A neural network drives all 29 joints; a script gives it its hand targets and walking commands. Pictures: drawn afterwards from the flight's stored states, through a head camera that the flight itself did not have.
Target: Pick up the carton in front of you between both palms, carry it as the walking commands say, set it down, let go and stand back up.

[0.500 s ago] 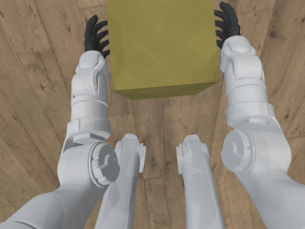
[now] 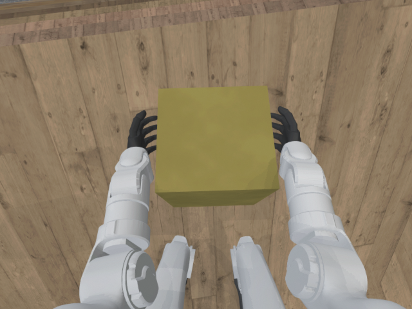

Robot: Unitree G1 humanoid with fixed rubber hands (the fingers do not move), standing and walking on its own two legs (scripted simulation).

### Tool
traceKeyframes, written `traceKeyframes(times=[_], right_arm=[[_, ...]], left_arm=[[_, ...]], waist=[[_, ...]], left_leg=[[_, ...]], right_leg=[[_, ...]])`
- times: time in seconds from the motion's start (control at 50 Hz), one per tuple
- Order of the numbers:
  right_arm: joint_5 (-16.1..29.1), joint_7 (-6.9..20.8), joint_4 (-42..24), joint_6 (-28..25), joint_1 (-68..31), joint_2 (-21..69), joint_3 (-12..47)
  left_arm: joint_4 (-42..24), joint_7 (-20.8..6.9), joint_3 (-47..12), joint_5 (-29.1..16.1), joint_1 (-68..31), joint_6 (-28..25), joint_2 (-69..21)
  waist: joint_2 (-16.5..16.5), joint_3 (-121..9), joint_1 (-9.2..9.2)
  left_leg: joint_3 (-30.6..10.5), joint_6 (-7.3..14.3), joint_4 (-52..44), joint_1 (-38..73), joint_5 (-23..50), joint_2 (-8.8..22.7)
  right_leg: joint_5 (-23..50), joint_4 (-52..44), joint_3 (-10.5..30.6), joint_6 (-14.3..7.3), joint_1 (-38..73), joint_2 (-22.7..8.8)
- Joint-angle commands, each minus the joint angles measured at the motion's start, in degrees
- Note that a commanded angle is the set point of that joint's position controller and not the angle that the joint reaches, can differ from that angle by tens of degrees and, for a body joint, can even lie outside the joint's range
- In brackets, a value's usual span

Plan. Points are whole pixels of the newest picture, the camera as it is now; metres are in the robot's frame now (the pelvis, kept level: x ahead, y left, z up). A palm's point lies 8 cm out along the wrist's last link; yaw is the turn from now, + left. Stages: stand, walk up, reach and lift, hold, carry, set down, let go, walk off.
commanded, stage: reach and lift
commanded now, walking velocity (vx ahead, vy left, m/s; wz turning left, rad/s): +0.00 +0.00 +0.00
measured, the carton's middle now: (213, 155) +0.42 +0.00 -0.11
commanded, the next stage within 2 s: hold in 1.68 s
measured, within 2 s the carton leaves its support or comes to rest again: neither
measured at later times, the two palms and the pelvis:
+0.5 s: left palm (105, 138) +0.36 +0.15 +0.11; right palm (323, 140) +0.37 -0.15 +0.11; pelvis +0.05 +0.01 +0.12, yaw +0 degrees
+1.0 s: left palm (79, 132) +0.34 +0.16 +0.17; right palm (350, 140) +0.34 -0.14 +0.17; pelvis +0.04 +0.01 +0.15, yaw +0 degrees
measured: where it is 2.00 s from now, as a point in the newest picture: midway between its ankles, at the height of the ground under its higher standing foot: (210, 296)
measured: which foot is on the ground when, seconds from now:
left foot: down 0.00-1.00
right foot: down 0.00-1.00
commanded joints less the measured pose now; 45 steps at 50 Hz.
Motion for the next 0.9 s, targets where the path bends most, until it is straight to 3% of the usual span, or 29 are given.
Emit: traceKeyframes(times=[0.0,0.36,0.6,0.78,0.88], right_arm=[[8.87,13.93,1.18,-1.74,-29.61,63.13,29.94],[8.79,14.39,-5.68,-0.48,-9.97,63.76,35.95],[11.72,14.66,-15.71,7.77,0.07,62.75,41.55],[9.11,15.9,-14.74,12.79,-1.72,60.7,35.65],[9.9,16.61,-15.96,12.47,-7.23,62.32,36.74]], left_arm=[[3.63,-15.16,-34.21,-8.21,-33.47,-0.41,-59.95],[-0.68,-15.75,-40.53,-7.47,-12.64,0.76,-60.84],[-8.75,-17.19,-45.32,-9.7,-1.91,8.77,-59.52],[-7.7,-18.53,-39.54,-7.12,-3.77,13.78,-57.35],[-8.84,-19.14,-40.33,-7.92,-9.02,13.48,-58.97]], waist=[[-1.57,-40.12,-0.24],[-0.61,-24.15,-0.9],[-0.53,-10.26,-1.09],[-0.02,3.55,-1.13],[-0.1,0.07,-1.04]], left_leg=[[7.5,1.48,-12.02,25.33,13.02,-4.26],[3.13,2.33,-34.8,53.32,23.85,-1.78],[2.29,2.72,-49.32,71.08,28.78,-0.41],[2.98,3.14,-54.5,71.74,16.41,0.25],[3.22,3.38,-53.72,73.13,16.18,0.23]], right_leg=[[14.22,-12.87,-6.01,-0.97,32.21,3.6],[23.89,-34.8,-2.8,-1.53,56.83,1.58],[28.16,-49.64,-2.08,-0.98,73.26,0.34],[15.6,-54.39,-3.14,-1.65,73.31,-0.11],[15.4,-53.72,-3.3,-1.76,74.61,-0.25]])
